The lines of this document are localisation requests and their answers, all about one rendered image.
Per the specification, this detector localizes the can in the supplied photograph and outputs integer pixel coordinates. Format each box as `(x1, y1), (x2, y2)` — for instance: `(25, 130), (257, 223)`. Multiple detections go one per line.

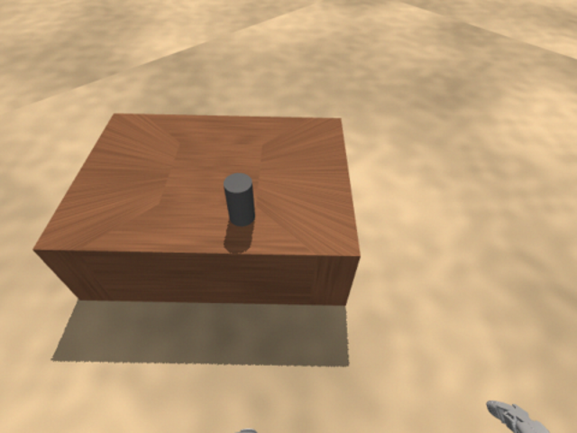
(224, 173), (255, 226)

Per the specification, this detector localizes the right robot hand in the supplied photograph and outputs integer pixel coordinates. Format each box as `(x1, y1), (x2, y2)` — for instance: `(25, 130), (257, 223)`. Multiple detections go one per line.
(486, 401), (550, 433)

